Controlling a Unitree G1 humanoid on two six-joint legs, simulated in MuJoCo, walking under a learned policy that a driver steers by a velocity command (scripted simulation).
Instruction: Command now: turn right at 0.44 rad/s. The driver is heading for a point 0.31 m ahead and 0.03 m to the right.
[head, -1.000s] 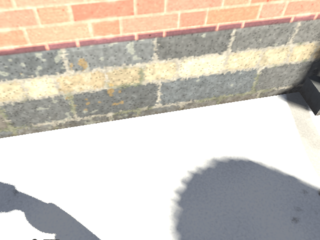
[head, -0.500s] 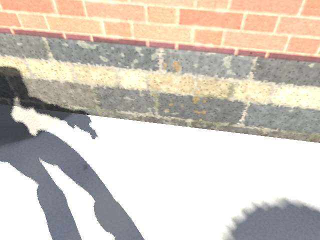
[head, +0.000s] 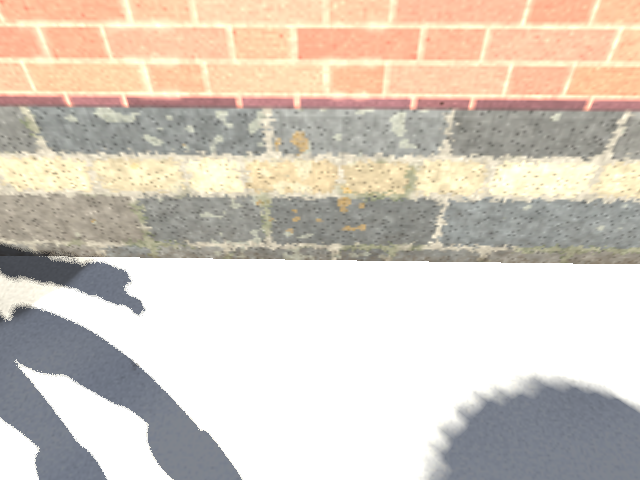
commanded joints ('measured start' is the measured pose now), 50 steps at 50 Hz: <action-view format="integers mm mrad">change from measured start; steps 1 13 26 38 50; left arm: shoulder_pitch -5 -53 -91 -132 -125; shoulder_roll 79 130 153 50 98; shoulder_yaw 19 17 12 18 16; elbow -86 -146 -62 -112 -132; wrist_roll -2 20 25 20 33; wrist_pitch -8 -67 -50 -53 -102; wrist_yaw -17 4 8 13 -6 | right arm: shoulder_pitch -19 23 34 32 100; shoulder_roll -189 -150 -148 -225 -194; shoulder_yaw -57 -62 -33 -63 -70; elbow -53 -19 -14 -43 -12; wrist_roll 12 9 27 36 15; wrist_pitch -6 -10 -27 -25 3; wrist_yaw -4 -7 13 -2 -23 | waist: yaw -10 -22 6 -16 -54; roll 128 -101 -107 139 -92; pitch -119 -138 -39 -117 -28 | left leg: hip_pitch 162 -358 -127 117 -328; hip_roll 310 3 20 180 -69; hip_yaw -211 -207 -148 -494 -381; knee -91 692 126 -90 676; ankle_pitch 505 -74 -71 462 -203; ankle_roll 204 -123 -95 160 -92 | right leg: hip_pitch -16 277 240 -113 154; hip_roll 2 -155 -184 88 -198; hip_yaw -28 255 241 67 342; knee -101 -481 -439 34 -541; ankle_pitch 40 736 596 -35 339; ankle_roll -36 -304 -303 -19 -278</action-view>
